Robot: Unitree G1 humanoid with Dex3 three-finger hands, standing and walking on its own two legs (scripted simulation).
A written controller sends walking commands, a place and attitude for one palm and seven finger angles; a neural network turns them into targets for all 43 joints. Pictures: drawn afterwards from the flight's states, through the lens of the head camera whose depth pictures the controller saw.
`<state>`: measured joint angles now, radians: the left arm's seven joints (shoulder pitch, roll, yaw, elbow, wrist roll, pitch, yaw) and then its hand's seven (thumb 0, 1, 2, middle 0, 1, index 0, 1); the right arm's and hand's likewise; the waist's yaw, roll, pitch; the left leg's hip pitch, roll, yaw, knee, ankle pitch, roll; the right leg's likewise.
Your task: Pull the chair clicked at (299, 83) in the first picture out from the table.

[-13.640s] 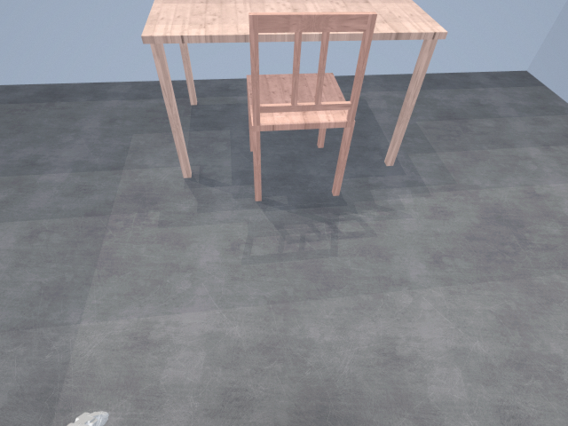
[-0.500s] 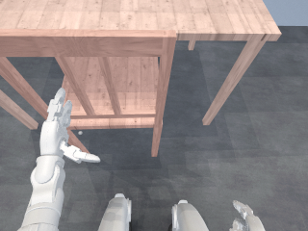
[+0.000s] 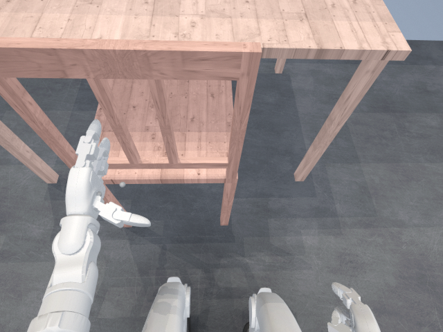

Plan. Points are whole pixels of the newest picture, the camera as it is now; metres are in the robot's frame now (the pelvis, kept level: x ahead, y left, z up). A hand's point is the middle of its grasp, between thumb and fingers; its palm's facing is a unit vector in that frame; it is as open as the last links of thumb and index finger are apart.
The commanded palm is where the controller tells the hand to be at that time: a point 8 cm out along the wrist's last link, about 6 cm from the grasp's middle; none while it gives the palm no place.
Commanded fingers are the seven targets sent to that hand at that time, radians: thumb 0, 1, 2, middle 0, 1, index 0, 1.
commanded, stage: push the fingers through the gap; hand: left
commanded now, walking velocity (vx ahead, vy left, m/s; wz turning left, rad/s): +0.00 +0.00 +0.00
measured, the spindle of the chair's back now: (119, 126) +0.50 +0.22 +0.01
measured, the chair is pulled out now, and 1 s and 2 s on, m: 0.00 -0.02 -0.02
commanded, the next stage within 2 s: aim the fingers beside a spindle in 0.36 s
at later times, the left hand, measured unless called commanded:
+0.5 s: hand (119, 166) +0.40 +0.20 +0.02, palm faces +0.09 -1.00 -0.03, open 16.5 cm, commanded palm +0.39 +0.23 +0.03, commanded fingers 0.00 -0.50 0.30 -0.06 -0.08 -0.06 -0.08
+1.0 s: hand (119, 168) +0.39 +0.20 +0.02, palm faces +0.05 -1.00 -0.02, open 16.9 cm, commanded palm +0.36 +0.24 +0.03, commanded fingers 0.00 -0.50 0.30 -0.06 -0.08 -0.06 -0.08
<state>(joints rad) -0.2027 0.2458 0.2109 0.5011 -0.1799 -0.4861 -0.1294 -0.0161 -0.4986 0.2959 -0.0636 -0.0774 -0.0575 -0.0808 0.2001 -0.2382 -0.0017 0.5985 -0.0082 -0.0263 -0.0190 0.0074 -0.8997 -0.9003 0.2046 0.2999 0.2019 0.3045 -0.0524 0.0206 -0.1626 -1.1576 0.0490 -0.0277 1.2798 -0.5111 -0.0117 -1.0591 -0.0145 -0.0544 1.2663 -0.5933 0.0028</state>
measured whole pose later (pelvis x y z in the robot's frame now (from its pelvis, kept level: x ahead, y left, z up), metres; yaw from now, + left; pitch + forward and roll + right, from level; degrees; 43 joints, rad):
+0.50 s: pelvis -0.02 +0.00 -0.01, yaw +1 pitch +23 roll -3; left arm -0.49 0.30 0.26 0.78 -0.16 -0.53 -0.16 -0.02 -0.50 0.30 -0.06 -0.08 -0.16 -0.16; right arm 0.23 -0.25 0.00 0.66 -0.01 0.00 -0.04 0.01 -0.90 -0.90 0.20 0.30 0.20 0.30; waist -0.06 0.02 -0.15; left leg -1.23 0.04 -0.06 1.31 -0.49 -0.02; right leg -1.12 -0.02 -0.08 1.30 -0.58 0.00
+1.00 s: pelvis -0.01 +0.01 +0.00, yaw -1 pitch +23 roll -3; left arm -0.37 0.29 0.27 0.67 -0.18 -0.50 -0.15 -0.02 -0.50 0.30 -0.06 -0.08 -0.06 -0.09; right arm 0.26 -0.24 0.00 0.62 -0.01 0.01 -0.01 0.01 -0.90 -0.90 0.20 0.30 0.20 0.30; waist -0.09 0.02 -0.15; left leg -1.18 0.05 -0.02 1.28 -0.49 0.00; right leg -1.08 -0.01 -0.04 1.25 -0.56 0.02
